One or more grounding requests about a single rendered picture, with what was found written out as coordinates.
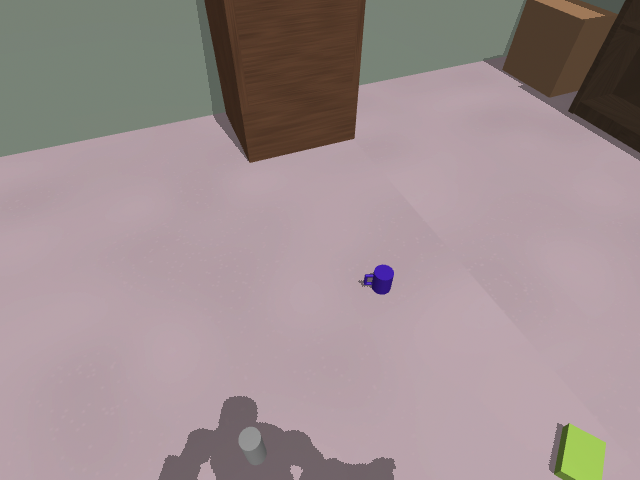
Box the bookshelf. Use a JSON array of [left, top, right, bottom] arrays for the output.
[[568, 0, 640, 153]]

